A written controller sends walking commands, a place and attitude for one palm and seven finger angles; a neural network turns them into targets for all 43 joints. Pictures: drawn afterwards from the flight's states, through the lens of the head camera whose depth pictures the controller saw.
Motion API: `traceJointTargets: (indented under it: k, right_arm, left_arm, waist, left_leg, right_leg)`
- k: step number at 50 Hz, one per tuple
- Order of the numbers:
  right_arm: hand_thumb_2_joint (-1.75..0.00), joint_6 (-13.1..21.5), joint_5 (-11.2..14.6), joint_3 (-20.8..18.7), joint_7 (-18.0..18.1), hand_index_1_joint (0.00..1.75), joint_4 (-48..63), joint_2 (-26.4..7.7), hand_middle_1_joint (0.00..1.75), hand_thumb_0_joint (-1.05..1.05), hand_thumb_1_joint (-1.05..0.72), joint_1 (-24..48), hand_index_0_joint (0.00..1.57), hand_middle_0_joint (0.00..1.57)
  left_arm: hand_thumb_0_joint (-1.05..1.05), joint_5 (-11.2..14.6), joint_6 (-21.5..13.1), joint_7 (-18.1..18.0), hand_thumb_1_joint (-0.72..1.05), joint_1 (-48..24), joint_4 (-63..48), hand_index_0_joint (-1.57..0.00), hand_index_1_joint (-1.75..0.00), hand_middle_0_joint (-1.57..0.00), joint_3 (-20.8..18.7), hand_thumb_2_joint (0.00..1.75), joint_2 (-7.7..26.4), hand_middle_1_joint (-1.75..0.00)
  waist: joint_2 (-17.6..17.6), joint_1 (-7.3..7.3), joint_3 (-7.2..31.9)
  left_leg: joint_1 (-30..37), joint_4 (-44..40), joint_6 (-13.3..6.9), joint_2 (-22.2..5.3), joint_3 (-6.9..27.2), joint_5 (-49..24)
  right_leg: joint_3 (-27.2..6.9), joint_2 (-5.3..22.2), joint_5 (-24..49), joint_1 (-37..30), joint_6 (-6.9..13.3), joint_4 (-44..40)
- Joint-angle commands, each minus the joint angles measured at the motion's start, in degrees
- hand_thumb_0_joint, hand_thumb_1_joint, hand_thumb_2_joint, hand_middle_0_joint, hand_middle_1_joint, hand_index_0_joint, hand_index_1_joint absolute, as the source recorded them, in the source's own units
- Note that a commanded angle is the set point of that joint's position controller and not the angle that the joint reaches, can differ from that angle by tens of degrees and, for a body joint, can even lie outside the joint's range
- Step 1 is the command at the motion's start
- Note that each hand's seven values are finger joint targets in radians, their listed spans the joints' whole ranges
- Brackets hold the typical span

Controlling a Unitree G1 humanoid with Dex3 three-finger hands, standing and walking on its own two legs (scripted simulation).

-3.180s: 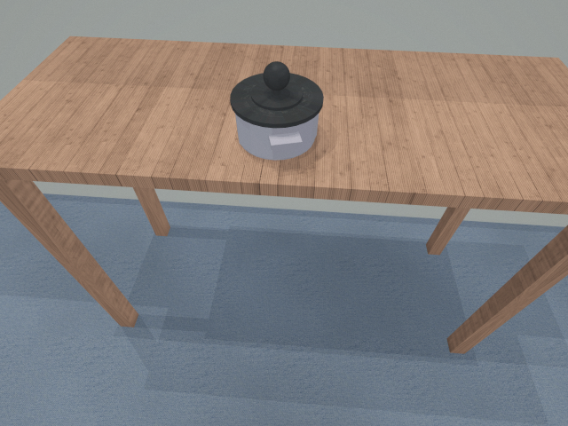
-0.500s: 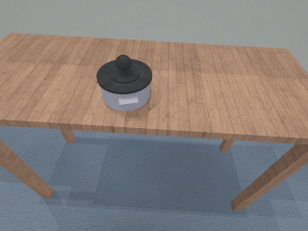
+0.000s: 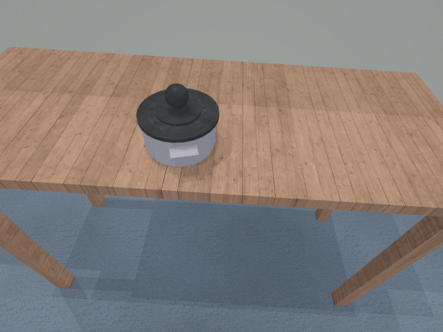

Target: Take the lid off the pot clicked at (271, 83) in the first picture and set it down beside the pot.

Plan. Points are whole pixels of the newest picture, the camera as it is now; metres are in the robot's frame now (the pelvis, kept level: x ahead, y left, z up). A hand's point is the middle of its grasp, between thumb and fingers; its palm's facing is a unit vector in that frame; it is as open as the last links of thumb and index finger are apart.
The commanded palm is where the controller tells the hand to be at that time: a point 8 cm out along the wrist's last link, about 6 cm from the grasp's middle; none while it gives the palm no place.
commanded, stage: look again from close up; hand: left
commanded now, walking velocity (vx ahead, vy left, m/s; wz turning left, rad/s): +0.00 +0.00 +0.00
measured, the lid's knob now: (176, 95) +0.49 +0.13 +0.17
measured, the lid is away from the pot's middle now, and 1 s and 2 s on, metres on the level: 0.00 0.00 0.00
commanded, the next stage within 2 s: lift the closed hand beside the body in 0.38 s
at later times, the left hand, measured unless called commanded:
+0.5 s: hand out of the picture +0.00 +0.18 -0.18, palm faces +0.04 -0.98 -0.19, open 7.3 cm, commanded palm +0.08 +0.23 -0.06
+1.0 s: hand out of the picture +0.09 +0.22 +0.03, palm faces +0.31 -0.90 -0.29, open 3.4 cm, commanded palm +0.05 +0.26 +0.07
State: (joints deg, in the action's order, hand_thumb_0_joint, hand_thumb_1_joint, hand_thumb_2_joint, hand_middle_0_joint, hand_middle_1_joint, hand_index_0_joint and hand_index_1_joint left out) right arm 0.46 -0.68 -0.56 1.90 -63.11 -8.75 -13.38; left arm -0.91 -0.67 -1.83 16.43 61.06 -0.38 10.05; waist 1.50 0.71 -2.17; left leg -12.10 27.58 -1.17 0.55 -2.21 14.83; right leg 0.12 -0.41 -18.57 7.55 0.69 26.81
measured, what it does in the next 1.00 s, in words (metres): stands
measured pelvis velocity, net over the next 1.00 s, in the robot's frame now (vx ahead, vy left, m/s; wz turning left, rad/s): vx -0.04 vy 0.00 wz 0.05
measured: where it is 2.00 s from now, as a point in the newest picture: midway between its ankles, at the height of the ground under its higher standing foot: outside the picture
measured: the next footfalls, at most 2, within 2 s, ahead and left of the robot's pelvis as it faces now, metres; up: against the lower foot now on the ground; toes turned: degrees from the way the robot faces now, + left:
none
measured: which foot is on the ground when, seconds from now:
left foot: down 0.00-1.00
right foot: down 0.00-1.00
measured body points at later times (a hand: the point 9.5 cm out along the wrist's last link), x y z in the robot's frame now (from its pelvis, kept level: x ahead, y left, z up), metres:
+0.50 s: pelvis +0.00 +0.01 +0.00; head +0.01 +0.02 +0.45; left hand +0.00 +0.23 -0.16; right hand +0.01 -0.22 -0.15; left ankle +0.00 +0.11 -0.74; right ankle -0.05 -0.11 -0.74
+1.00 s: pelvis -0.04 +0.00 +0.00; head -0.06 -0.01 +0.45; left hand +0.07 +0.27 +0.05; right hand +0.21 -0.20 -0.03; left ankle +0.00 +0.10 -0.74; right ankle -0.05 -0.11 -0.74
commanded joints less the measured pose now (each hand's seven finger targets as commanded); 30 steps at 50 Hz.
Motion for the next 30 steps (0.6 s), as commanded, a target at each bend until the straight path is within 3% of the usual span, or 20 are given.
traceJointTargets:
  k: [1,6,9,11,18,23,24,25,26,27,28,30]
  right_arm:
    - [-0.90,1.28,0.26,-0.71,0.19,0.30,2.03,-5.77,0.30,0.00,-0.90,-2.33,0.20,0.20]
    - [-0.90,1.21,0.27,-0.78,0.23,0.30,1.58,-5.54,0.30,0.00,-0.90,-2.68,0.20,0.20]
    - [-0.90,1.16,0.23,-0.78,0.28,0.30,1.27,-5.60,0.30,0.00,-0.90,-2.73,0.20,0.20]
    - [-0.90,1.23,0.25,-0.77,0.30,0.30,1.25,-5.56,0.30,0.00,-0.90,-2.77,0.20,0.20]
    - [-0.90,1.00,0.22,-0.74,0.29,0.30,0.88,-5.50,0.30,0.00,-0.90,-2.90,0.20,0.20]
    - [-0.90,1.21,0.26,-0.75,0.36,0.30,0.78,-5.50,0.30,0.00,-0.90,-3.39,0.20,0.20]
    - [-0.90,1.88,0.52,-0.48,-0.09,0.30,4.90,-7.37,0.30,0.00,-0.90,0.60,0.20,0.20]
    - [-0.90,11.75,3.84,-0.83,-0.85,0.30,22.05,-13.28,0.30,0.00,-0.90,-1.15,0.20,0.20]
    - [-0.90,15.73,4.62,0.22,0.76,0.30,20.80,-9.58,0.30,0.00,-0.90,3.00,0.20,0.20]
    - [-0.90,17.21,3.68,0.01,1.54,0.30,20.46,-11.12,0.30,0.00,-0.90,2.14,0.20,0.20]
    - [-0.90,17.09,4.80,-0.02,1.35,0.30,18.83,-8.66,0.30,0.00,-0.90,3.68,0.20,0.20]
    - [-0.90,17.40,2.95,-0.45,-0.27,0.30,22.34,-9.43,0.30,0.00,-0.90,5.20,0.20,0.20]
  left_arm:
    - [0.00,0.34,-0.76,-0.29,0.90,3.69,-1.94,-0.20,-0.30,-0.20,-1.21,0.90,5.87,-0.30]
    - [0.00,0.32,-0.75,-0.32,0.90,3.91,-1.78,-0.20,-0.30,-0.20,-1.28,0.90,5.87,-0.30]
    - [0.00,0.29,-0.68,-0.38,0.90,3.86,-1.45,-0.20,-0.30,-0.20,-1.22,0.90,5.42,-0.30]
    - [0.00,0.36,-0.70,-0.33,0.90,4.07,-1.54,-0.20,-0.30,-0.20,-1.24,0.90,5.60,-0.30]
    - [0.00,0.29,-0.47,-0.30,0.90,3.90,-1.08,-0.20,-0.30,-0.20,-1.14,0.90,5.06,-0.30]
    - [0.00,0.33,-0.55,-0.29,0.90,4.19,-0.90,-0.20,-0.30,-0.20,-1.18,0.90,4.81,-0.30]
    - [0.00,-0.89,-2.10,-2.78,0.90,7.56,0.68,-0.20,-0.30,-0.20,-0.54,0.90,4.86,-0.30]
    - [0.00,6.05,-10.02,-3.09,0.90,-28.73,-71.25,-0.24,-0.35,-0.24,-0.98,0.90,14.74,-0.35]
    - [0.00,4.69,-6.51,-7.37,0.90,-18.44,-70.82,-0.29,-0.40,-0.29,-4.41,0.90,18.85,-0.40]
    - [0.00,2.83,-2.91,-8.09,0.90,-8.58,-68.84,-0.33,-0.44,-0.33,-0.88,0.90,13.48,-0.44]
    - [0.00,3.10,2.49,-8.42,0.90,6.77,-58.05,-0.38,-0.49,-0.38,2.50,0.90,2.62,-0.49]
    - [0.00,1.25,3.88,-7.38,0.90,15.33,-52.51,-0.46,-0.59,-0.46,4.73,0.90,-1.69,-0.59]
  waist:
    - [-0.58,-0.05,0.59]
    - [-0.14,-0.08,0.34]
    - [-2.06,-0.17,0.06]
    - [-0.69,0.00,0.54]
    - [-1.91,-0.22,-1.94]
    - [-1.19,-0.22,-0.44]
    - [-3.67,0.47,-1.06]
    - [-12.05,0.21,26.00]
    - [-17.27,-0.29,22.42]
    - [-20.03,0.44,23.39]
    - [-16.29,0.27,16.46]
    - [-6.18,1.04,5.70]
  left_leg:
    - [3.24,-3.33,-0.93,-6.12,6.01,-15.47]
    - [2.93,-3.53,-0.83,-5.98,6.06,-14.96]
    - [3.36,-3.65,-0.83,-5.93,6.15,-14.98]
    - [3.69,-3.64,-0.95,-6.12,6.22,-15.77]
    - [2.37,-4.96,-0.82,-5.87,6.50,-11.53]
    - [3.09,-4.68,-1.03,-5.96,6.66,-13.43]
    - [1.62,6.84,0.27,-6.08,4.26,-26.06]
    - [14.94,-3.02,1.62,-1.31,6.07,-27.10]
    - [18.60,-1.68,2.17,-2.37,4.44,-27.49]
    - [16.90,-3.87,3.20,-3.16,5.74,-25.08]
    - [13.57,-5.31,2.99,-3.16,6.21,-24.69]
    - [9.14,-6.36,1.82,-2.09,6.25,-23.16]
  right_leg:
    - [-4.64,5.93,16.29,2.95,1.56,-4.40]
    - [-4.43,6.19,16.33,2.27,1.50,-4.89]
    - [-4.48,6.53,15.79,2.79,1.61,-4.95]
    - [-4.24,6.17,16.14,2.32,1.48,-5.03]
    - [-4.26,6.18,11.75,3.71,1.50,-6.02]
    - [-3.98,6.20,13.14,2.78,1.39,-5.82]
    - [-6.85,8.30,35.78,4.88,0.28,-4.91]
    - [-0.99,4.32,31.46,-3.80,1.28,-0.73]
    - [-0.18,2.21,21.01,0.49,1.81,0.22]
    - [0.95,1.88,14.45,1.40,2.21,-0.53]
    - [2.60,1.95,13.73,1.59,1.90,-1.71]
    - [5.08,1.03,14.19,2.62,0.91,-4.50]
